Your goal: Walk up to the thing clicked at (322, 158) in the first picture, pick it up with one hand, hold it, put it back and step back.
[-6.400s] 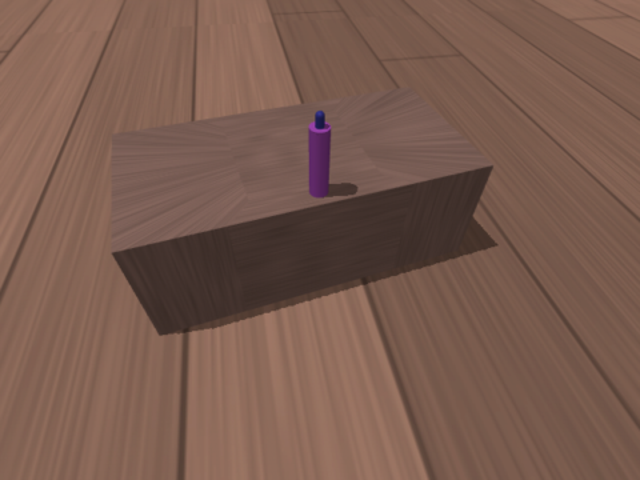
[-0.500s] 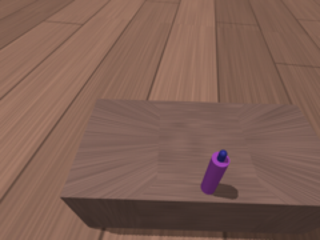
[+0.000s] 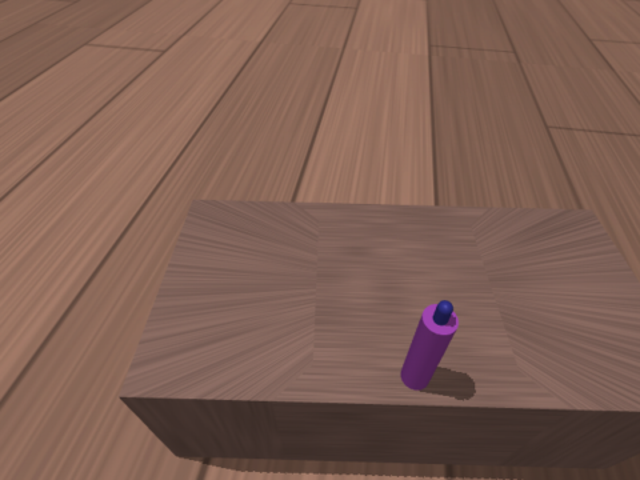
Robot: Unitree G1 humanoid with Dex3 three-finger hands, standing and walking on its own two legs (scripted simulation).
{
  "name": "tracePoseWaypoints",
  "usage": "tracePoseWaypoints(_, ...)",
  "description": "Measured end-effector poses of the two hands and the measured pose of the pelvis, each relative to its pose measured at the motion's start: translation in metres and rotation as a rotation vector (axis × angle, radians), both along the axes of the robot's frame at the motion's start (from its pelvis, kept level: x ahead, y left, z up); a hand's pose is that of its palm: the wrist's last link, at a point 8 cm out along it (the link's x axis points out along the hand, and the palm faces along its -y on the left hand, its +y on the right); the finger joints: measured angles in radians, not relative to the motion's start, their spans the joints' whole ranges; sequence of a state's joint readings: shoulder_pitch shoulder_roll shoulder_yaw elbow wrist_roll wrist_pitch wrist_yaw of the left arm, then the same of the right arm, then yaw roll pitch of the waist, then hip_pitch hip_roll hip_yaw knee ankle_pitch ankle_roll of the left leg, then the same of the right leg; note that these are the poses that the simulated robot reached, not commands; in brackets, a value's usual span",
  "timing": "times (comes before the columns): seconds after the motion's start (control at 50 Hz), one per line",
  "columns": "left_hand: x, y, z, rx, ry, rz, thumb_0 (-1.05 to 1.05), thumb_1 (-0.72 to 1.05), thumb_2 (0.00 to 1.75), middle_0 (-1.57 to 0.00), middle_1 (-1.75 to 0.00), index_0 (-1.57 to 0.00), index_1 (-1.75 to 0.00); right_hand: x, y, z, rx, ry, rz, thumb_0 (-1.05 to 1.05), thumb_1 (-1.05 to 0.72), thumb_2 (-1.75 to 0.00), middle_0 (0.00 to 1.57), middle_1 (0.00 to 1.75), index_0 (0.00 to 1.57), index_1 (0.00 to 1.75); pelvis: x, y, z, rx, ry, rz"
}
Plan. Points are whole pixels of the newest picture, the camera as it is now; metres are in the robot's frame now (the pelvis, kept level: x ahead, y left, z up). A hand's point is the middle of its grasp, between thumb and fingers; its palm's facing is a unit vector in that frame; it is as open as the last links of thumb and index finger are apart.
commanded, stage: go down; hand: right
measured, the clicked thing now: (428, 345) +0.41 -0.19 -0.20
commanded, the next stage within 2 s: none
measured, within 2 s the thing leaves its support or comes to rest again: neither
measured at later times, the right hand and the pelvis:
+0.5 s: hand out of the picture +0.13 -0.27 -0.14, palm faces +0.07 +0.94 -0.33, open 16.3 cm; pelvis -0.01 +0.01 -0.02, yaw -2 degrees
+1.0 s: hand out of the picture +0.15 -0.28 -0.12, palm faces +0.10 +0.95 -0.30, open 17.6 cm; pelvis +0.01 +0.01 -0.04, yaw -2 degrees
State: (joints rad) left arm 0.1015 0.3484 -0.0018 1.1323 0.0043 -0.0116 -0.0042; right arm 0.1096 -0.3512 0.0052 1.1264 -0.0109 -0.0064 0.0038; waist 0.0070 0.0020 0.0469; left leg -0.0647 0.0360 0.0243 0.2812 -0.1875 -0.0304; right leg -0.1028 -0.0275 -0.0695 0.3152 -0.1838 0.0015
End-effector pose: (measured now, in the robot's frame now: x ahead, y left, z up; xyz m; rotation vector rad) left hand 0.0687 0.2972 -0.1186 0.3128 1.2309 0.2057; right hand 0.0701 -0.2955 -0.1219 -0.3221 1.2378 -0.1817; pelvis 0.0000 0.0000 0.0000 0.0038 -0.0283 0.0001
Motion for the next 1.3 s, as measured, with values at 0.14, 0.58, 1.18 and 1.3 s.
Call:
tracePoseWaypoints(0.14, 0.051, -0.011, 0.004, -0.019, -0.258, 0.018, 0.01, 0.71, 0.71, -0.11, -0.18, -0.11, -0.17, 0.041, 0.010, -0.001, 0.022, -0.137, -0.036, 0.01, -0.72, -0.70, 0.11, 0.18, 0.12, 0.17, -0.020, 0.001, -0.010, 0.005, 0.068, -0.015)
tracePoseWaypoints(0.58, 0.077, -0.020, 0.015, 0.007, -0.431, -0.042, 0.00, -0.41, 0.09, -0.07, -0.06, -0.07, -0.07, 0.055, -0.016, 0.018, 0.015, -0.181, -0.069, 0.00, 0.40, -0.11, 0.03, 0.06, 0.04, 0.06, -0.002, 0.008, -0.026, 0.016, 0.149, -0.034)
tracePoseWaypoints(1.18, 0.086, -0.042, 0.027, 0.005, -0.559, -0.098, -0.01, -0.54, 0.07, -0.07, -0.07, -0.07, -0.07, 0.066, -0.036, 0.039, 0.027, -0.317, -0.067, -0.01, 0.58, -0.07, 0.01, 0.06, 0.03, 0.06, 0.002, 0.006, -0.043, 0.029, 0.172, -0.042)
tracePoseWaypoints(1.3, 0.083, -0.042, 0.024, 0.015, -0.567, -0.098, -0.01, -0.54, 0.06, -0.07, -0.06, -0.07, -0.07, 0.090, -0.054, 0.064, 0.008, -0.448, -0.076, -0.01, 0.59, -0.06, 0.02, 0.06, 0.04, 0.06, -0.002, 0.007, -0.044, 0.033, 0.163, -0.048)
